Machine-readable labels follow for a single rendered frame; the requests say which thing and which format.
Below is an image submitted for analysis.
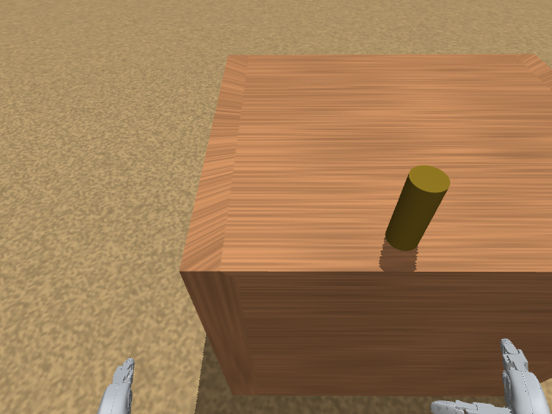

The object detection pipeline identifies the right robot hand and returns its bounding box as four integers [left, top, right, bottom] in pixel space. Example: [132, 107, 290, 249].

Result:
[430, 338, 550, 414]

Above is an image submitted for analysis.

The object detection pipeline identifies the can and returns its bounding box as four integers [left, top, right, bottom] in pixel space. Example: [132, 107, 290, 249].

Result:
[386, 166, 450, 251]

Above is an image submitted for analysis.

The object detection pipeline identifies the left robot hand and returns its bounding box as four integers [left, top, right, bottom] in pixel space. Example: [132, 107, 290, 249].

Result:
[97, 358, 135, 414]

